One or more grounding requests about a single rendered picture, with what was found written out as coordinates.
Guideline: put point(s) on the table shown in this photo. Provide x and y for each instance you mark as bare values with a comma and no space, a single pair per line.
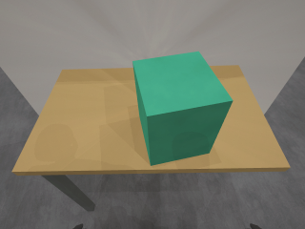
90,125

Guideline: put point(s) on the carton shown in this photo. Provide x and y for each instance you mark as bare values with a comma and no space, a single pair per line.
182,105

